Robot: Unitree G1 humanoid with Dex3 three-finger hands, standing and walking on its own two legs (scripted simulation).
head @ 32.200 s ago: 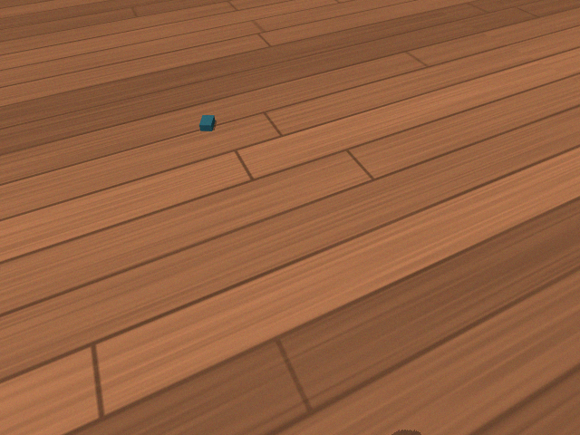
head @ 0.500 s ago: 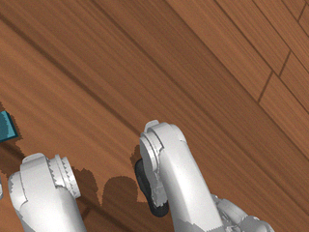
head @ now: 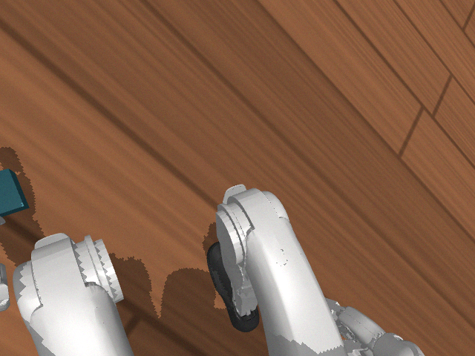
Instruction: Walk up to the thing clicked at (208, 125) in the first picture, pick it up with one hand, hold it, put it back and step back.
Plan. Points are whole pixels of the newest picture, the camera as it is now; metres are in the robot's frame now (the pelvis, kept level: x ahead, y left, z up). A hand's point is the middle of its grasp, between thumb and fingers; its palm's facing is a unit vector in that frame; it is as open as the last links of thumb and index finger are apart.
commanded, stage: withdraw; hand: left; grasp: from above
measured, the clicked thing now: out of the picture +0.39 +0.30 -0.28
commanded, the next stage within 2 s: home in 0.76 s
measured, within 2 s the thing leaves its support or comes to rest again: neither
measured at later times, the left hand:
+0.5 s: hand out of the picture +0.37 +0.31 -0.06, palm faces -0.53 -0.15 -0.84, open 13.9 cm
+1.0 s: hand out of the picture +0.41 +0.33 -0.14, palm faces -0.31 -0.08 -0.95, open 13.3 cm
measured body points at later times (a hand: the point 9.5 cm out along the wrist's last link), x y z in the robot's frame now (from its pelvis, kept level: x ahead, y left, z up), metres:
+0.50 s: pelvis -0.01 -0.01 +0.08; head +0.19 +0.05 +0.48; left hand +0.40 +0.31 -0.01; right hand +0.14 -0.27 -0.05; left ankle +0.06 +0.13 -0.26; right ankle +0.11 -0.13 -0.26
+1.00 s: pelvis -0.01 -0.01 +0.02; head +0.21 +0.08 +0.41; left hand +0.42 +0.33 -0.08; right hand +0.06 -0.26 -0.09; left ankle +0.06 +0.13 -0.26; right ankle +0.11 -0.13 -0.26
